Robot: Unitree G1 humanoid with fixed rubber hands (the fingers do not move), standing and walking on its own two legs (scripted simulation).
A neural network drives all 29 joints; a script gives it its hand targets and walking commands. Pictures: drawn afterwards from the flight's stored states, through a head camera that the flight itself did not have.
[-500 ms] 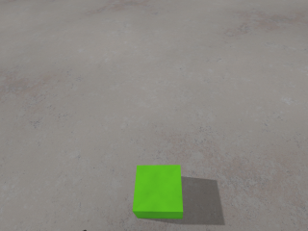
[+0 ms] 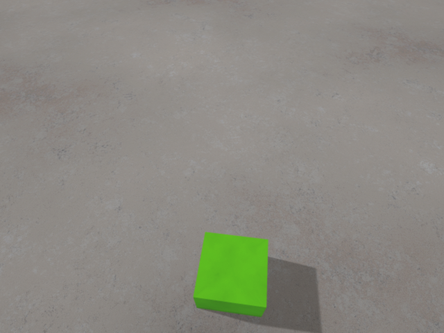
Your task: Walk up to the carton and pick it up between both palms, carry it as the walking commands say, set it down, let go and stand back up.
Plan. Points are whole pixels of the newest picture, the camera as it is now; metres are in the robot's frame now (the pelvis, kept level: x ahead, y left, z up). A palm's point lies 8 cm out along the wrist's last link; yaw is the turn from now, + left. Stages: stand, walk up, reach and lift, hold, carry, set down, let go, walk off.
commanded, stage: walk up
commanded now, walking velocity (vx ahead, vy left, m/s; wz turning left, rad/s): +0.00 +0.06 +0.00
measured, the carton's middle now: (232, 273) +0.44 +0.00 -0.68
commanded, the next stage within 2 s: stand in 0.50 s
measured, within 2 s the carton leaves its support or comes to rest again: neither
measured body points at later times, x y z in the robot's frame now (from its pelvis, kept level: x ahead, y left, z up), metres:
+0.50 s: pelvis +0.00 +0.06 +0.01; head +0.01 +0.05 +0.46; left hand +0.02 +0.29 -0.14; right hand +0.04 -0.18 -0.15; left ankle +0.01 +0.15 -0.74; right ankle -0.03 -0.05 -0.74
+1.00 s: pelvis -0.01 +0.05 -0.02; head +0.05 +0.05 +0.43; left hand +0.18 +0.29 -0.14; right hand +0.18 -0.19 -0.14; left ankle +0.01 +0.15 -0.74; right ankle -0.03 -0.05 -0.74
